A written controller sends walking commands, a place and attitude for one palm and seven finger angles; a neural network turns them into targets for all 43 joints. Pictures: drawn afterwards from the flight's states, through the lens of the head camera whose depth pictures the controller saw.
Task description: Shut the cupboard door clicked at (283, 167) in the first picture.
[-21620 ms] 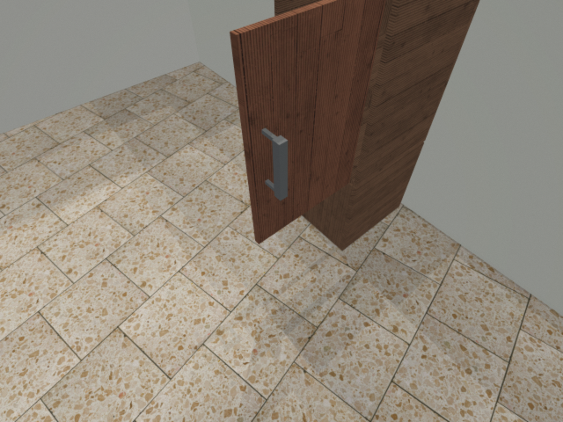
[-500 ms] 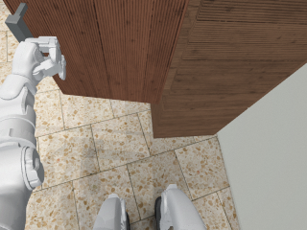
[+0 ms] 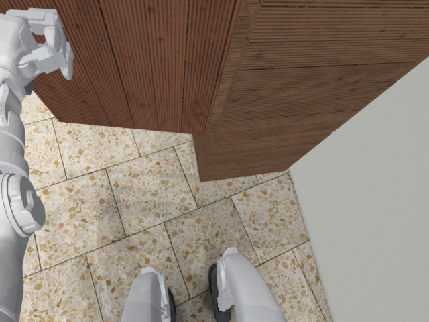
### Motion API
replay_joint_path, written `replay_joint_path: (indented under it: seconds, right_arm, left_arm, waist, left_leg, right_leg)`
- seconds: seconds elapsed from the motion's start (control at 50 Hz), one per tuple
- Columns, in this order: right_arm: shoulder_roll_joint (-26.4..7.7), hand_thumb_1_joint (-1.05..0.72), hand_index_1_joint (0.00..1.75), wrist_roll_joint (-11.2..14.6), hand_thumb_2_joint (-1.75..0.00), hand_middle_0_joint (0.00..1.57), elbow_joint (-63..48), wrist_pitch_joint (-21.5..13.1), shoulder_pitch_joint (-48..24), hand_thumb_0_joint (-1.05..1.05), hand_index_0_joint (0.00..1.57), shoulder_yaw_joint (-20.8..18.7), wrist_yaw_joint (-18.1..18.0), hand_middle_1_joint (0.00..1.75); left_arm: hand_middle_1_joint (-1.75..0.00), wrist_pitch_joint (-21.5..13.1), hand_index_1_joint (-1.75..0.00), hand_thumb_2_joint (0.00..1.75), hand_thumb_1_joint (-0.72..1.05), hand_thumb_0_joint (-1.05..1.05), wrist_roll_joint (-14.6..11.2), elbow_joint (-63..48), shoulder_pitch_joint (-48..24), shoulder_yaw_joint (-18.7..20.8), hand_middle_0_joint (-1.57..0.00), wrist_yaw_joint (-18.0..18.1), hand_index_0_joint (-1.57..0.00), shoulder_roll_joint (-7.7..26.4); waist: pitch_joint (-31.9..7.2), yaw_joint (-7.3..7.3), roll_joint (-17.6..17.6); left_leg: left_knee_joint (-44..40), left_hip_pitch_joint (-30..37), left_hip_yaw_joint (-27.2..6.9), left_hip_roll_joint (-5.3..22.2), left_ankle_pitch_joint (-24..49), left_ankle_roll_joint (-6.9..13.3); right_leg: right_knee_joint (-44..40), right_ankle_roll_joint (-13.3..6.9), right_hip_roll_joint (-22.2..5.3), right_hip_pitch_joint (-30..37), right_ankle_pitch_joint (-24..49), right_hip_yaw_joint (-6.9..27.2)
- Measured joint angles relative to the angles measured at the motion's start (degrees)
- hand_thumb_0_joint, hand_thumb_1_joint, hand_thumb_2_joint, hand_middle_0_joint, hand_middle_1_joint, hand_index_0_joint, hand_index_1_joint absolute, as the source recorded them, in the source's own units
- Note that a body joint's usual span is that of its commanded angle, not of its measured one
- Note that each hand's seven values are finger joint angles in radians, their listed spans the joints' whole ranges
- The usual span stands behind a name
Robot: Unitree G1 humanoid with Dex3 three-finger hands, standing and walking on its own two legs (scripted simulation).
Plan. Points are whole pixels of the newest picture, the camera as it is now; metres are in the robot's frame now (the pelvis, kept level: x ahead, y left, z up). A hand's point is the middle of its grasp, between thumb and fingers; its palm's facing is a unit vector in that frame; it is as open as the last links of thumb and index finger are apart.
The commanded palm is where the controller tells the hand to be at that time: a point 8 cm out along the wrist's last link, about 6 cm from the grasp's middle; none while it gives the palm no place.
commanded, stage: push the door shut along its arc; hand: left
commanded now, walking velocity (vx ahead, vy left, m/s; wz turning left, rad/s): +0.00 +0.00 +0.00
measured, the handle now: (0, 42) +0.58 +0.27 +0.07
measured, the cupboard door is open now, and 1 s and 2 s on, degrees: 78 59 59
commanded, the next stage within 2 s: pull the fist back off the door in 0.54 s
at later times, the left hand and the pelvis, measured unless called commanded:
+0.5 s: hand (79, 35) +0.58 +0.15 +0.08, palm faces -0.34 -0.94 -0.02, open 3.5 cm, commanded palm +0.61 +0.15 +0.07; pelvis +0.00 +0.00 -0.02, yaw +0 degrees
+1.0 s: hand (110, 34) +0.60 +0.11 +0.07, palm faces +0.05 -1.00 -0.01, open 3.1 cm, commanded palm +0.57 +0.15 +0.07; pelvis +0.00 -0.02 +0.00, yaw +0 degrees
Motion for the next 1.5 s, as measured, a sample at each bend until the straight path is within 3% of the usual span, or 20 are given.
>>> replay_joint_path:
  seconds: [0.22,0.66,0.7,0.78,0.84,0.88,0.92,1.0,1.08,1.2,1.34,1.44,1.5]
  right_arm:
    - [-0.15,-0.90,0.30,-0.43,-0.90,0.20,1.78,-1.37,-0.51,0.01,0.20,-0.14,-0.60,0.30]
    - [0.89,-0.90,0.30,-1.55,-0.90,0.20,4.61,-3.66,-0.63,0.00,0.20,0.68,-0.38,0.30]
    - [0.84,-0.90,0.30,-2.41,-0.90,0.20,3.47,-3.65,0.48,0.00,0.20,0.81,0.01,0.30]
    - [1.56,-0.90,0.30,-4.11,-0.90,0.20,0.95,-3.26,2.72,0.00,0.20,0.80,2.89,0.30]
    - [2.38,-0.90,0.30,-5.22,-0.90,0.20,-0.08,-2.70,4.22,0.00,0.20,0.62,5.48,0.30]
    - [2.92,-0.90,0.30,-5.36,-0.90,0.20,0.02,-1.90,4.69,0.00,0.20,0.40,6.75,0.30]
    - [3.31,-0.90,0.30,-5.06,-0.90,0.20,0.41,-0.88,4.85,0.00,0.20,0.31,7.25,0.30]
    - [3.24,-0.90,0.30,-3.96,-0.90,0.20,0.80,0.41,4.87,0.01,0.20,0.30,6.66,0.30]
    - [2.30,-0.90,0.30,-3.49,-0.90,0.20,-0.19,0.24,5.17,0.01,0.20,-0.30,5.85,0.30]
    - [0.63,-0.90,0.29,-2.99,-0.90,0.20,-0.48,0.48,4.40,0.00,0.20,-1.60,5.73,0.30]
    - [-0.33,-0.90,0.29,-2.32,-0.90,0.20,-0.15,0.84,1.76,0.01,0.20,-2.92,4.82,0.30]
    - [-0.26,-0.90,0.29,-2.61,-0.90,0.20,0.37,0.44,-0.77,0.01,0.20,-3.93,4.40,0.30]
    - [0.11,-0.90,0.29,-2.50,-0.90,0.20,0.69,0.88,-2.08,0.01,0.20,-3.99,4.39,0.30]
  left_arm:
    - [-1.49,3.35,-1.50,0.93,0.91,0.03,0.27,1.74,-4.86,-3.55,-1.30,-0.93,-1.30,0.71]
    - [-1.49,8.36,-1.50,0.99,1.02,0.04,3.68,6.36,-18.56,-8.83,-1.30,1.89,-1.30,3.08]
    - [-1.49,8.94,-1.50,0.99,0.99,0.05,3.34,6.74,-19.00,-4.44,-1.30,6.56,-1.30,1.72]
    - [-1.49,7.92,-1.50,0.95,0.94,0.04,2.64,4.08,-16.87,1.80,-1.30,22.02,-1.30,-2.05]
    - [-1.49,4.25,-1.50,0.93,0.93,0.03,6.64,0.60,-12.65,2.50,-1.29,30.59,-1.29,-4.90]
    - [-1.49,2.06,-1.50,0.92,0.92,0.03,9.04,-0.87,-9.78,1.61,-1.29,32.60,-1.29,-6.17]
    - [-1.49,0.82,-1.50,0.91,0.91,0.03,9.59,-1.16,-7.56,1.19,-1.29,32.10,-1.29,-7.23]
    - [-1.49,0.72,-1.50,0.90,0.90,0.02,7.44,1.08,-5.35,3.36,-1.29,29.09,-1.30,-8.67]
    - [-1.49,-1.22,-1.50,0.90,0.90,0.02,6.40,2.20,-3.08,4.91,-1.30,29.02,-1.30,-8.47]
    - [-1.49,-4.83,-1.50,0.90,0.90,0.02,5.50,2.53,0.30,1.35,-1.29,28.28,-1.30,-8.54]
    - [-1.49,-6.47,-1.50,0.90,0.90,0.02,1.05,-1.29,6.68,-1.78,-1.29,25.91,-1.30,-14.29]
    - [-1.50,-10.67,-1.50,0.90,0.90,0.02,1.23,-6.32,10.47,-3.30,-1.30,27.74,-1.30,-18.29]
    - [-1.50,-11.46,-1.50,0.90,0.90,0.02,1.97,-5.90,10.70,-4.78,-1.30,28.89,-1.30,-19.46]
  waist:
    - [-0.28,-0.29,-0.03]
    - [-0.24,-3.87,0.77]
    - [-0.35,-3.82,1.40]
    - [-0.04,-3.49,1.82]
    - [-0.17,-3.07,2.01]
    - [0.02,-2.76,2.10]
    - [0.25,-2.49,2.05]
    - [0.04,-2.36,1.80]
    - [-0.77,-2.28,1.55]
    - [-1.00,-0.49,0.84]
    - [-0.52,2.18,-0.41]
    - [-1.13,3.02,-0.55]
    - [-1.48,3.50,-0.26]
  left_leg:
    - [0.81,-1.42,-1.22,-0.05,-0.33,-0.11]
    - [5.82,-8.67,-2.29,0.15,-1.54,-0.30]
    - [6.04,-9.42,-2.51,0.30,-1.57,-0.42]
    - [4.94,-9.25,-2.11,0.50,-1.03,-0.70]
    - [3.56,-8.36,-1.66,0.57,-0.50,-0.95]
    - [2.60,-7.13,-1.43,0.59,-0.28,-1.11]
    - [1.42,-5.42,-1.20,0.61,-0.03,-1.24]
    - [-1.37,-1.68,-0.95,0.77,0.67,-1.57]
    - [-3.62,1.45,-0.66,0.99,1.18,-1.91]
    - [-4.82,4.16,-0.58,0.68,1.41,-2.19]
    - [-5.45,5.23,-0.91,-0.24,2.04,-2.15]
    - [-4.78,5.38,-0.98,-0.69,1.74,-2.06]
    - [-4.81,6.50,-0.79,-0.92,1.53,-1.89]
  right_leg:
    - [0.04,-0.12,-0.03,-0.65,-0.30,-1.15]
    - [4.44,-0.52,-0.05,-7.46,-1.34,-2.15]
    - [4.43,-0.56,0.10,-8.08,-1.27,-2.34]
    - [3.55,-0.62,0.34,-8.20,-0.70,-1.94]
    - [2.64,-0.76,0.46,-7.69,-0.31,-1.48]
    - [2.03,-0.90,0.54,-6.71,-0.21,-1.23]
    - [1.21,-1.05,0.63,-5.24,-0.09,-1.00]
    - [-1.09,-1.35,0.96,-1.83,0.38,-0.71]
    - [-2.94,-1.66,1.32,0.97,0.77,-0.40]
    - [-3.40,-1.91,1.08,3.41,0.50,-0.29]
    - [-3.48,-1.81,0.19,4.61,0.47,-0.56]
    - [-2.64,-1.61,-0.29,4.81,-0.01,-0.59]
    - [-2.48,-1.39,-0.50,5.83,-0.29,-0.38]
